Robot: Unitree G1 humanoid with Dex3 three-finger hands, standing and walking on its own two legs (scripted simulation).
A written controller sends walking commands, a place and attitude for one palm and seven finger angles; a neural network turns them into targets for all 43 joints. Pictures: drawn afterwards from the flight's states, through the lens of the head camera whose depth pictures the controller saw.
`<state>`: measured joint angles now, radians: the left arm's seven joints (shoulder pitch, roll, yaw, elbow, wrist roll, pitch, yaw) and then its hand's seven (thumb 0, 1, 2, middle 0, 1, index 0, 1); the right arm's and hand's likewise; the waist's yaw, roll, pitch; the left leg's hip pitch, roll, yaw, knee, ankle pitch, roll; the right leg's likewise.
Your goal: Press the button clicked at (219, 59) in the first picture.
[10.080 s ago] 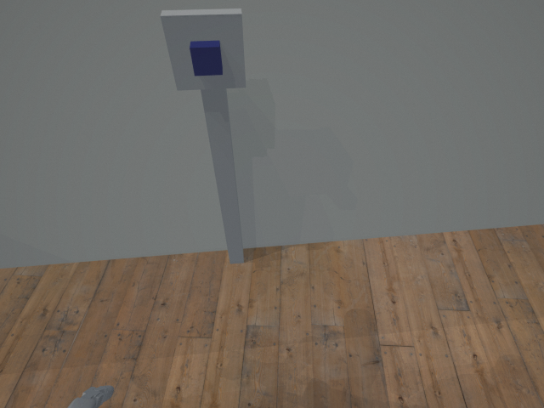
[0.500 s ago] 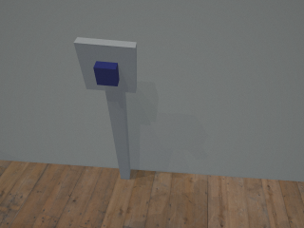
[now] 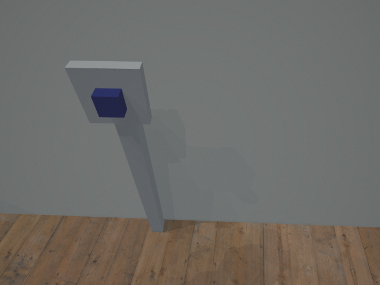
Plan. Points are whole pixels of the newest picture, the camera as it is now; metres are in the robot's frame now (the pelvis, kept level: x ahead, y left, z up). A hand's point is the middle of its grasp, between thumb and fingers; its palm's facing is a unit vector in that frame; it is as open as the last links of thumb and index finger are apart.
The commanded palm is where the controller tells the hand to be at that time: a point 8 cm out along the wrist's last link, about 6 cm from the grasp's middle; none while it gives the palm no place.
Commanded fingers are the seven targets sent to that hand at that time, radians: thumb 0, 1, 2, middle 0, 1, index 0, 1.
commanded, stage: come to a stop and stand still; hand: left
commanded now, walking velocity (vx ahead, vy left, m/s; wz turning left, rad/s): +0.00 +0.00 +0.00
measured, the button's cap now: (110, 102) +0.47 +0.21 +0.14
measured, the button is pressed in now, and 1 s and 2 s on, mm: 0 0 0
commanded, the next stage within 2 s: look again from close up in 0.06 s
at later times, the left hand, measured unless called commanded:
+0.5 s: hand out of the picture -0.01 +0.20 -0.18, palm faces +0.04 -0.98 -0.17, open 7.4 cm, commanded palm none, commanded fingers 0.00 0.90 0.90 -0.20 -0.30 -0.20 -0.30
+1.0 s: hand (93, 235) +0.21 +0.21 +0.02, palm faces +0.15 -0.99 -0.07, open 6.7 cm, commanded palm +0.10 +0.27 -0.04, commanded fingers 0.00 0.90 0.90 -0.56 -0.69 -0.56 -0.69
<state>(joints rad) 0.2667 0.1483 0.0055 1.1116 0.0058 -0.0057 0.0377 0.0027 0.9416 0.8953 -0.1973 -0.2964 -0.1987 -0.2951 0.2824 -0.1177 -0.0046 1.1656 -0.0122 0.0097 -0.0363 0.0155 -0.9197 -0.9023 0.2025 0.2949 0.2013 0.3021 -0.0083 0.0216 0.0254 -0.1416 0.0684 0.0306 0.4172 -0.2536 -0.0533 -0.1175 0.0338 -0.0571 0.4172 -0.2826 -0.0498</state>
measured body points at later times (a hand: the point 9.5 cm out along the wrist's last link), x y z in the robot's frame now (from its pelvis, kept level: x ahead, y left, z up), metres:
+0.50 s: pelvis -0.01 +0.04 -0.01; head -0.01 +0.04 +0.44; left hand -0.01 +0.26 -0.17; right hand +0.00 -0.19 -0.16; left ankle -0.02 +0.14 -0.74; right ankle -0.04 -0.08 -0.74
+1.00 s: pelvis -0.01 +0.04 -0.02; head -0.02 +0.03 +0.43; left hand +0.20 +0.26 +0.02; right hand +0.11 -0.21 -0.12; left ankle -0.02 +0.14 -0.74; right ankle -0.03 -0.08 -0.74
